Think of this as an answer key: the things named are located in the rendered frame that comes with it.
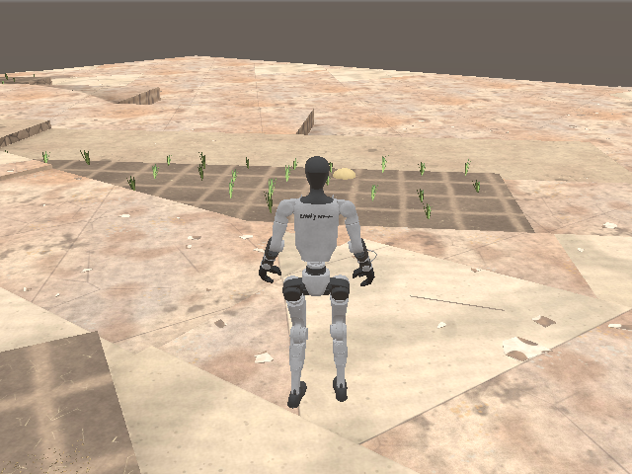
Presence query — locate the robot left hand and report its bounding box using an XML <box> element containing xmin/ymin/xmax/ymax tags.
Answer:
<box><xmin>259</xmin><ymin>266</ymin><xmax>281</xmax><ymax>283</ymax></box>

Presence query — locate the robot left foot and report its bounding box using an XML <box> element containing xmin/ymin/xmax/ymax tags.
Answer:
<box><xmin>287</xmin><ymin>381</ymin><xmax>307</xmax><ymax>409</ymax></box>

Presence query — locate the right robot upper arm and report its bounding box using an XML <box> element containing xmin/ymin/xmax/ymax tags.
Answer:
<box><xmin>337</xmin><ymin>199</ymin><xmax>364</xmax><ymax>254</ymax></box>

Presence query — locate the robot left thigh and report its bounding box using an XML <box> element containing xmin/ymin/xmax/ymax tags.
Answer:
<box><xmin>282</xmin><ymin>276</ymin><xmax>308</xmax><ymax>345</ymax></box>

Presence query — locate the left robot forearm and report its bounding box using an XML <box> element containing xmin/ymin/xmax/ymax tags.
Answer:
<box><xmin>261</xmin><ymin>237</ymin><xmax>279</xmax><ymax>270</ymax></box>

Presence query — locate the right robot forearm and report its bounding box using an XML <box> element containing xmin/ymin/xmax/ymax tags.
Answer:
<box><xmin>354</xmin><ymin>238</ymin><xmax>372</xmax><ymax>272</ymax></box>

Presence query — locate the robot right hand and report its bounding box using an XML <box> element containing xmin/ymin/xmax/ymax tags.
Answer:
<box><xmin>353</xmin><ymin>268</ymin><xmax>375</xmax><ymax>286</ymax></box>

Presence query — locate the left robot upper arm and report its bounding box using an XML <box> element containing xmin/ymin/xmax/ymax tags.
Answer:
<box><xmin>269</xmin><ymin>198</ymin><xmax>296</xmax><ymax>252</ymax></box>

